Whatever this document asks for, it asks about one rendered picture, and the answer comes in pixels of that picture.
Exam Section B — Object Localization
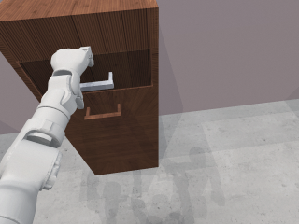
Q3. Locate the left robot forearm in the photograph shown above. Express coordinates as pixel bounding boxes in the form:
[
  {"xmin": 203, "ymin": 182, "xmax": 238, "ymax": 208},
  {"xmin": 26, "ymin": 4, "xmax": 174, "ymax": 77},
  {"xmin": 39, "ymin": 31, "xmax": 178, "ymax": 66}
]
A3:
[{"xmin": 0, "ymin": 67, "xmax": 80, "ymax": 179}]

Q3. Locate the cabinet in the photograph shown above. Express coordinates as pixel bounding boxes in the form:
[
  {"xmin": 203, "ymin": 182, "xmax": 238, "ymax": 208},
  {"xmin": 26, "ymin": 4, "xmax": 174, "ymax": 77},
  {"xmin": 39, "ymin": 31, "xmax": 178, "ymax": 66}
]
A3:
[{"xmin": 0, "ymin": 0, "xmax": 159, "ymax": 175}]

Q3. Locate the left robot hand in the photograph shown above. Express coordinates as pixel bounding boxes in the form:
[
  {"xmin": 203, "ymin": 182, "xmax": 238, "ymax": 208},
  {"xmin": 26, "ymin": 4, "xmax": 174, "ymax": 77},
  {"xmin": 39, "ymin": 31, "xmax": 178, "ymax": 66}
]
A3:
[{"xmin": 50, "ymin": 46, "xmax": 94, "ymax": 109}]

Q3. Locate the drawer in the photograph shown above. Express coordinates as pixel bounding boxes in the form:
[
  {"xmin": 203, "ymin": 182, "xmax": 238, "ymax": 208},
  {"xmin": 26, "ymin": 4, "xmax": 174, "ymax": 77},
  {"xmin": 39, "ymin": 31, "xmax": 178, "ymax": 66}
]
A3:
[{"xmin": 19, "ymin": 48, "xmax": 152, "ymax": 96}]

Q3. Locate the handle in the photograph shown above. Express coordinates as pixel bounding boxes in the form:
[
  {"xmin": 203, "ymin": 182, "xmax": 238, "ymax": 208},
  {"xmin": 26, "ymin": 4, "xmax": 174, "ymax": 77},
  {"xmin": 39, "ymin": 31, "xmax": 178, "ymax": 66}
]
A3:
[
  {"xmin": 79, "ymin": 72, "xmax": 114, "ymax": 92},
  {"xmin": 84, "ymin": 112, "xmax": 121, "ymax": 123}
]

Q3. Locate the left robot upper arm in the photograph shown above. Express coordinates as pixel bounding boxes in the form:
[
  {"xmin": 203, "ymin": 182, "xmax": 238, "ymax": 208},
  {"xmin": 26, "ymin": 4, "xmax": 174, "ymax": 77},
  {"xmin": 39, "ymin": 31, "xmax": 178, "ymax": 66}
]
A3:
[{"xmin": 0, "ymin": 139, "xmax": 63, "ymax": 224}]

